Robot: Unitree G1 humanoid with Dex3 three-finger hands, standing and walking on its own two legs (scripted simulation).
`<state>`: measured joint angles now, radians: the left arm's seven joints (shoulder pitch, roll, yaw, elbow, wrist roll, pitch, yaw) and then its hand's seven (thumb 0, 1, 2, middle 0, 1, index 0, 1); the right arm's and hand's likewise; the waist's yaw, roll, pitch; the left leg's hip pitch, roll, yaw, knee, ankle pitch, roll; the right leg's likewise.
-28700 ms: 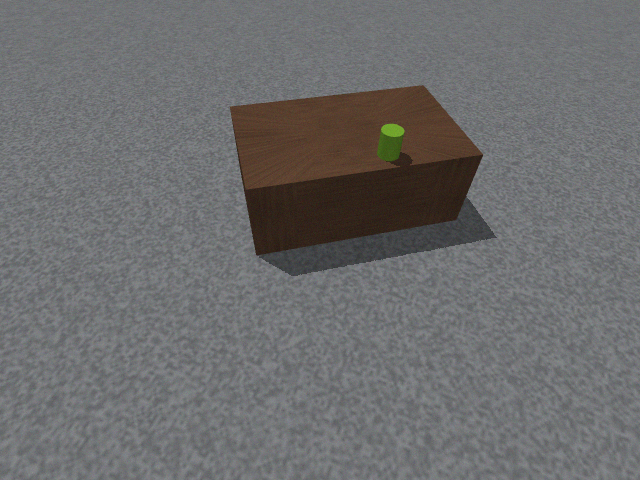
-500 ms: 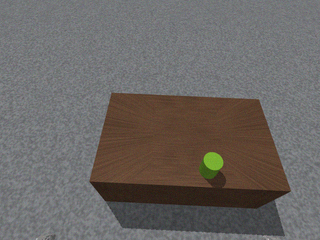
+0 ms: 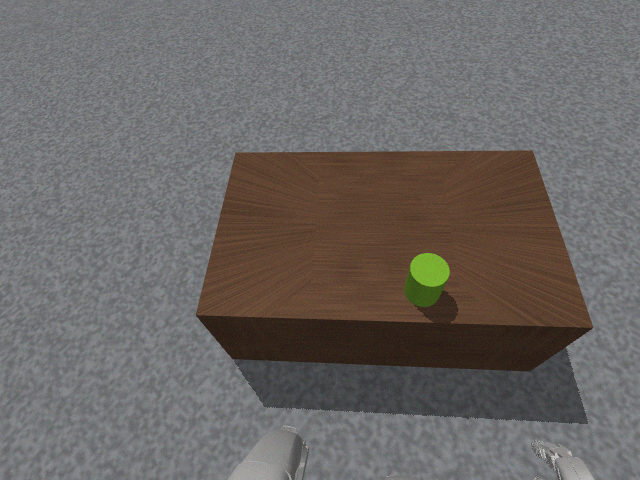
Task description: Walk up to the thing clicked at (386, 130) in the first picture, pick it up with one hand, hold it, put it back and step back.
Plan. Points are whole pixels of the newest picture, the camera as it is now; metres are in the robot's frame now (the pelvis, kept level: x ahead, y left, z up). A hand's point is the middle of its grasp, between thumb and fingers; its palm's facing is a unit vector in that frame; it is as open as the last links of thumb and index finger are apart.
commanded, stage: step back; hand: right
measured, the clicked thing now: (425, 280) +0.54 -0.19 -0.35
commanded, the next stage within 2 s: none
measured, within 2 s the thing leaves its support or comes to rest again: neither
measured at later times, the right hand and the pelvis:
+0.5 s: hand out of the picture +0.03 -0.23 -0.12, palm faces -0.10 +0.91 -0.41, open 7.4 cm; pelvis -0.11 +0.02 +0.01, yaw +3 degrees
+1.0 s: hand out of the picture -0.22 -0.26 -0.17, palm faces -0.11 +0.92 -0.38, open 7.4 cm; pelvis -0.27 +0.01 +0.00, yaw +4 degrees
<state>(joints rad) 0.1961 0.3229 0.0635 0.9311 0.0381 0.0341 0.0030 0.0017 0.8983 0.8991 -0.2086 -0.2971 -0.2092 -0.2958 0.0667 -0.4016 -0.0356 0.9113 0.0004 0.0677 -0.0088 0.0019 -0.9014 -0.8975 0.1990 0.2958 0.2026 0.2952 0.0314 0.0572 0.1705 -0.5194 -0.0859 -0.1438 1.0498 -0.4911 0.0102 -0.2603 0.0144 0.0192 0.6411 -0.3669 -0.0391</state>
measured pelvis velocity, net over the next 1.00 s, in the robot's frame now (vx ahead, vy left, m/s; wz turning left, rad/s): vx -0.27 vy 0.01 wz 0.06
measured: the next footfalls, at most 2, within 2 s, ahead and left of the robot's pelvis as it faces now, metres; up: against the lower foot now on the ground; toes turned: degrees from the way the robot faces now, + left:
left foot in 0.26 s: -0.03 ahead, +0.13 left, +0.00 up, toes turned +3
right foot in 0.66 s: -0.16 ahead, -0.12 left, +0.00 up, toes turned +1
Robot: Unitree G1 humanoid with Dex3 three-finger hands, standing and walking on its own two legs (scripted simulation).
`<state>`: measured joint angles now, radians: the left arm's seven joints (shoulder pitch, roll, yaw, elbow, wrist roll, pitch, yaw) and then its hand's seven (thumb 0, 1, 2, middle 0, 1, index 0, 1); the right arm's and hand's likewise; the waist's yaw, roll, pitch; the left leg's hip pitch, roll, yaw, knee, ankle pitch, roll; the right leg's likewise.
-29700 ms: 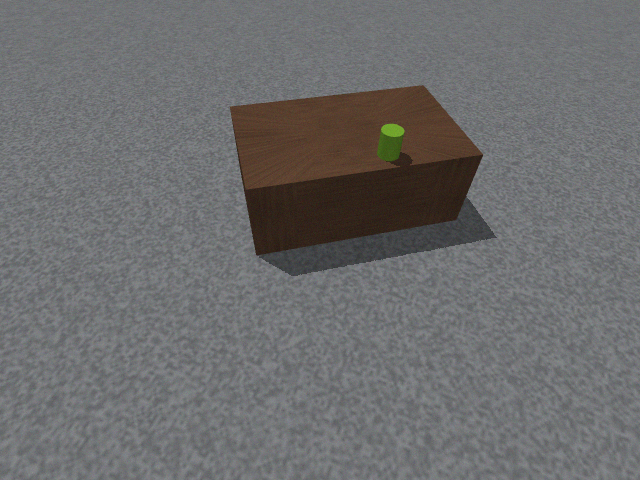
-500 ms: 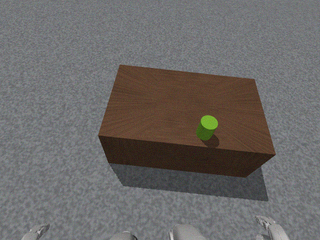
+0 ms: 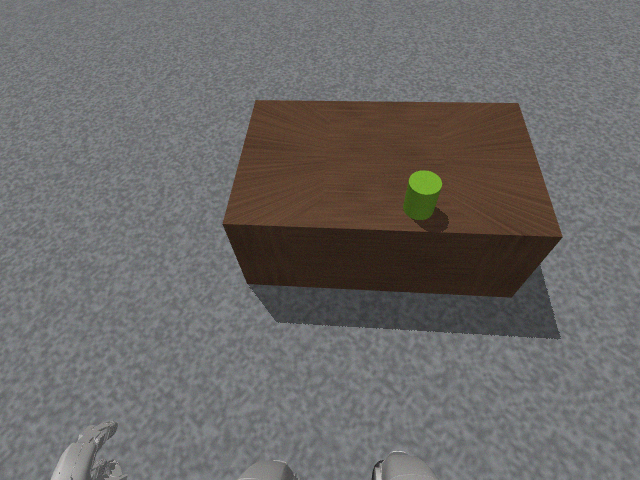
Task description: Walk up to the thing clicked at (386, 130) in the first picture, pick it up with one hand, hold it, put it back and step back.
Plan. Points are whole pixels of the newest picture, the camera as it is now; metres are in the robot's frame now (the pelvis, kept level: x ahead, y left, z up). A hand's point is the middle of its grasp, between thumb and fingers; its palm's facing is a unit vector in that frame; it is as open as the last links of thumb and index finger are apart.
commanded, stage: step back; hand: right
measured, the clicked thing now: (421, 195) +0.80 -0.26 -0.35
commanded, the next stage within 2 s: stand in 1.70 s
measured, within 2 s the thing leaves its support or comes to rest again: neither
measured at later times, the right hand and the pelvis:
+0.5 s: hand out of the picture -0.03 -0.25 -0.15, palm faces +0.00 +0.92 -0.38, open 7.4 cm; pelvis -0.17 +0.02 -0.01, yaw -4 degrees
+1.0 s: hand out of the picture -0.20 -0.22 -0.13, palm faces -0.02 +0.92 -0.39, open 7.4 cm; pelvis -0.27 +0.04 +0.01, yaw -2 degrees
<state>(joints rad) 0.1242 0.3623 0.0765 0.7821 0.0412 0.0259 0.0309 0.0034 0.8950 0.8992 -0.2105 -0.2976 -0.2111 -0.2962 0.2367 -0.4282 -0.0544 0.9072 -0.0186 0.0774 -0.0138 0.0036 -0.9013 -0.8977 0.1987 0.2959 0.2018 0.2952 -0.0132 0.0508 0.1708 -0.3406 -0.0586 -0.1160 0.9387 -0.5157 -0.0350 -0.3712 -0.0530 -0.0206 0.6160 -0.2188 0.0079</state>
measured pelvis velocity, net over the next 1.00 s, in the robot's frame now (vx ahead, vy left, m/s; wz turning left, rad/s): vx -0.27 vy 0.04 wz -0.03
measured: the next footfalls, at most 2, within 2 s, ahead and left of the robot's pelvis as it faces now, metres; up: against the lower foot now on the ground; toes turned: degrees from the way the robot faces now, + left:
left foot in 0.06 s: -0.01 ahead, +0.14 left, +0.00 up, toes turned -2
right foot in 0.44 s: -0.16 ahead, -0.10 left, +0.00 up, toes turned -3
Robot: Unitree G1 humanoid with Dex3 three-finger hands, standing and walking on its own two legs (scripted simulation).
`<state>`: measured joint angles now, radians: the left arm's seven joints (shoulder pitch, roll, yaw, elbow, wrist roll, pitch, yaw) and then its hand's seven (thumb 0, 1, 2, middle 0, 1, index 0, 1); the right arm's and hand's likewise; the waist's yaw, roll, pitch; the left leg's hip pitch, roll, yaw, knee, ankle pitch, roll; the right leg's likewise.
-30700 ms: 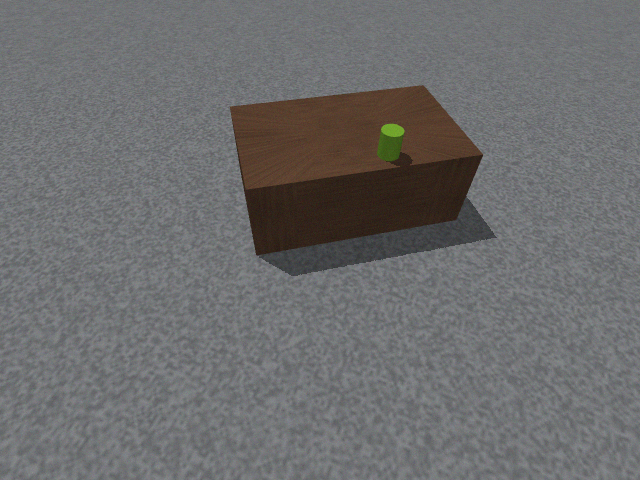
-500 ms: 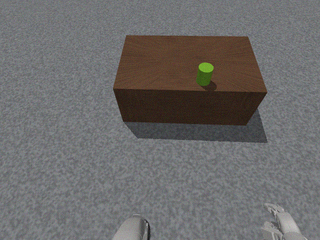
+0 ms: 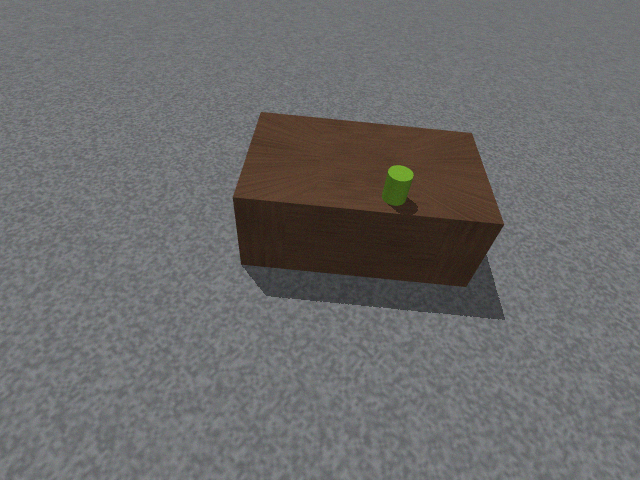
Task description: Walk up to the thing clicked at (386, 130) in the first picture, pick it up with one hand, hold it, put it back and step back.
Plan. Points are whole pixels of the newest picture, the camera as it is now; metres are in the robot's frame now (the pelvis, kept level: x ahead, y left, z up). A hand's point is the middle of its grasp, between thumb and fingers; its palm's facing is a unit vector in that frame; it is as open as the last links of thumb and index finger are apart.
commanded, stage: step back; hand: right
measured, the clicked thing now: (397, 185) +1.07 -0.27 -0.35
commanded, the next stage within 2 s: stand in 0.70 s
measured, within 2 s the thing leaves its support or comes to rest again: neither
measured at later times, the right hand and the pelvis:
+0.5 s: hand out of the picture +0.13 -0.26 -0.15, palm faces -0.02 +0.94 -0.35, open 7.4 cm; pelvis +0.04 -0.01 +0.00, yaw +0 degrees
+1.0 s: hand out of the picture +0.14 -0.26 -0.13, palm faces -0.01 +0.94 -0.34, open 7.4 cm; pelvis +0.03 -0.01 +0.02, yaw +0 degrees
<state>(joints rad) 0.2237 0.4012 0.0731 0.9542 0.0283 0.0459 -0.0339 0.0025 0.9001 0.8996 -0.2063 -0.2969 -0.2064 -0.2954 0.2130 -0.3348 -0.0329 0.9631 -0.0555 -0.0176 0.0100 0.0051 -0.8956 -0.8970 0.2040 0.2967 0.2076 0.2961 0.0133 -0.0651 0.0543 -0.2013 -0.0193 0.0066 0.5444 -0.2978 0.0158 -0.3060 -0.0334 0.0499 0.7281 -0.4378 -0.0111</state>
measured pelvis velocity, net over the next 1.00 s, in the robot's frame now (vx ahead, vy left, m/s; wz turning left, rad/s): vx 0.03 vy -0.01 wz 0.00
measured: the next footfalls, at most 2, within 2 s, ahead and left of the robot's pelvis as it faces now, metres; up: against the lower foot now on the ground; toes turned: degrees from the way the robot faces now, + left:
right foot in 0.04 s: +0.06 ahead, -0.14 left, +0.00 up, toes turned -1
